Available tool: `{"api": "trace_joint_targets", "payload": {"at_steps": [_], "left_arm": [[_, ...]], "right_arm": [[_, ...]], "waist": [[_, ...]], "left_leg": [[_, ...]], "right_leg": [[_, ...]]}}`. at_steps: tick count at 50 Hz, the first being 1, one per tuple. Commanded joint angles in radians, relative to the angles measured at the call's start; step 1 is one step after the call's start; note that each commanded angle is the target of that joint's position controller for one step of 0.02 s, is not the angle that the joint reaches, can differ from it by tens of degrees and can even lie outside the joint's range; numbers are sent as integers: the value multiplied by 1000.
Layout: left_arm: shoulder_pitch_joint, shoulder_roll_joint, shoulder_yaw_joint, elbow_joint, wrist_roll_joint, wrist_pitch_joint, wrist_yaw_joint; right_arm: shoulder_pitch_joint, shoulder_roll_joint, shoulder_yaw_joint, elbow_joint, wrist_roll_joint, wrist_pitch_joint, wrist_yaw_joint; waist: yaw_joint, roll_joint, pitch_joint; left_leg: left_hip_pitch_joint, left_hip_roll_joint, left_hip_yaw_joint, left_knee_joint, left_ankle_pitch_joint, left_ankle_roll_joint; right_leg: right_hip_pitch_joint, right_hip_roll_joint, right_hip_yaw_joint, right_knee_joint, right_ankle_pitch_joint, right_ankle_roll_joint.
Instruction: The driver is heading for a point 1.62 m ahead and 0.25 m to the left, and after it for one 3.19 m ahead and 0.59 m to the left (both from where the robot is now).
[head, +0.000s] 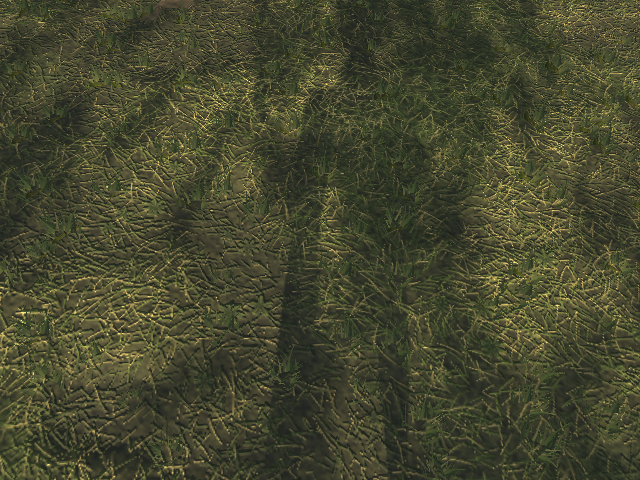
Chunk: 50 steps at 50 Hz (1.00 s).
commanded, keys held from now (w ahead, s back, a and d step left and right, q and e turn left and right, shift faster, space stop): q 0.48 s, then no key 0.28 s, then w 0.24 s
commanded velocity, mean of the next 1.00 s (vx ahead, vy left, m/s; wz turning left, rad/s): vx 0.05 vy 0.00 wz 0.39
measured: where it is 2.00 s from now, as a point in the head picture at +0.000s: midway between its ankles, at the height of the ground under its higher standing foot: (229, 422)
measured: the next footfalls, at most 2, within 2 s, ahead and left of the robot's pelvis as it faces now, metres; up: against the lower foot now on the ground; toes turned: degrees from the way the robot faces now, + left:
right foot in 0.38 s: +0.10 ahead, -0.14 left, +0.00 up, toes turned +20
left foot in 0.76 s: +0.00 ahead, +0.11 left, +0.00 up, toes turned +21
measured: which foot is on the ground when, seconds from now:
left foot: down 0.00-0.38, up 0.40-0.74, down 0.76-1.00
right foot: up 0.00-0.36, down 0.38-0.76, up 0.78-1.00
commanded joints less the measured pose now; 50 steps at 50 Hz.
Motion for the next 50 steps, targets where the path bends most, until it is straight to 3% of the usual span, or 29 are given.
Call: {"api": "trace_joint_targets", "payload": {"at_steps": [1, 8, 12, 15, 17, 18, 19, 20, 21, 22, 24, 27, 31, 35, 37, 38, 39, 40, 41, 42, 43, 44, 46, 50], "left_arm": [[-27, 71, 20, -58, -7, -24, 3], [-51, 65, 12, -54, -10, -41, -6], [-36, 79, 12, -49, -14, -60, -20], [-2, 89, 13, -41, -18, -77, -34], [59, 93, 16, -22, -19, -86, -44], [92, 107, 20, -9, -16, -89, -46], [111, 165, 31, -11, 0, -84, -41], [66, 228, 37, -25, 18, -72, -33], [71, 189, 28, -34, 35, -72, -37], [30, 137, 11, -50, 28, -74, -35], [-21, 90, -5, -59, 1, -68, -25], [40, 105, -10, -34, 4, -57, -15], [54, 143, -3, -22, 0, -48, -21], [51, 166, -4, -3, -16, -40, -39], [56, 141, -17, 14, -30, -40, -42], [105, 106, -32, 32, -17, -49, -48], [132, 27, -61, 19, 36, -61, -61], [67, 40, -57, -1, 16, -60, -52], [16, 120, -38, -12, -3, -59, -48], [-11, 145, -22, -18, -17, -62, -50], [12, 150, -11, -2, -27, -62, -49], [25, 145, -9, 4, -28, -66, -50], [27, 110, -13, 15, -26, -90, -62], [-6, 62, -32, 18, -16, -120, -80]], "right_arm": [[-32, -158, -35, -80, 6, -14, -19], [-34, -198, -51, -96, 8, 6, -28], [-67, -206, -54, -112, 6, 16, -20], [-99, -203, -53, -126, 12, 25, -17], [-134, -194, -49, -139, 23, 32, -22], [-139, -181, -44, -146, 27, 36, -27], [-94, -136, -31, -148, 17, 35, -27], [-21, -101, -25, -154, 15, 28, -24], [-16, -192, -50, -148, 6, 21, -23], [-14, -245, -71, -130, 15, 24, -22], [-11, -208, -72, -109, 14, 45, -24], [-63, -136, -47, -141, 20, 45, -18], [-97, -99, -22, -164, 7, 36, -14], [-65, -107, -18, -147, 8, 37, -5], [-3, -107, -21, -115, 3, 37, 0], [0, -143, -26, -121, -1, 39, -5], [23, -202, -31, -132, -11, 43, -19], [17, -165, -19, -115, -24, 31, -7], [39, -191, -32, -114, -14, 15, 2], [71, -198, -35, -88, -12, 0, 0], [56, -193, -32, -84, -8, -15, -4], [42, -175, -28, -82, -2, -28, -9], [46, -136, -17, -80, -2, -42, -18], [46, -148, -25, -80, 2, -62, -13]], "waist": [[19, 135, -141], [-6, 176, -102], [-9, 192, -106], [2, 199, -128], [42, 194, -142], [58, 177, -144], [35, 44, -181], [-37, -206, -151], [-6, -195, -148], [-15, -117, -120], [-14, -96, -80], [29, -118, -68], [57, -133, -114], [49, -143, -118], [9, -115, -111], [19, -45, -134], [52, 203, -212], [14, 272, -186], [-34, 226, -114], [-51, 230, -65], [-33, 224, -16], [-21, 222, 20], [-14, 183, 25], [-21, 153, -10]], "left_leg": [[218, 233, -280, -155, 499, 154], [176, 201, -354, -160, 283, 157], [123, 191, -422, -134, 299, 164], [131, 181, -481, -90, 404, 155], [117, 147, -496, -44, 411, 118], [72, 110, -480, -11, 328, 79], [-29, 39, -396, 127, 90, 24], [-237, -141, -216, 309, -357, -39], [-296, -86, -172, 539, -429, -86], [-295, -44, -167, 641, -352, -104], [-321, -25, -139, 706, -227, -138], [-318, -24, -89, 630, -174, -162], [-217, 18, -48, 386, -191, -163], [-43, 10, 19, 126, -101, -137], [116, -4, 38, -140, 112, -89], [242, 61, -54, -175, 264, -57], [376, 265, -281, -140, 512, 18], [229, 339, -374, -191, 219, 164], [227, 319, -418, -269, -91, 198], [235, 315, -448, -316, -297, 190], [221, 299, -435, -336, -363, 166], [216, 291, -420, -356, -353, 152], [231, 263, -362, -377, -260, 136], [207, 229, -244, -379, -93, 133]], "right_leg": [[-115, -8, 58, 16, 87, 19], [-41, 7, 78, -277, 119, 50], [55, 26, 84, -381, 95, 42], [127, 39, 83, -484, 90, 25], [231, 41, 68, -661, 205, 4], [322, 12, 72, -769, 336, -15], [450, -153, 211, -791, 438, -74], [516, -329, 423, -774, 712, -220], [448, -436, 508, -791, 702, -341], [411, -385, 411, -788, 631, -328], [393, -269, 248, -785, 496, -255], [415, -230, 164, -794, 560, -274], [471, -257, 134, -772, 631, -293], [421, -260, 119, -738, 664, -279], [354, -229, 93, -686, 591, -220], [275, -194, 62, -641, 475, -144], [151, -101, -34, -482, 115, -50], [118, -50, -35, -452, -114, -22], [33, -38, -47, -303, -141, -11], [-76, -48, -24, -180, -131, -21], [-128, -69, -5, -127, -91, -34], [-164, -87, 11, -120, -27, -43], [-177, -96, 7, -143, 84, -53], [-84, -85, -24, -349, 219, -42]]}}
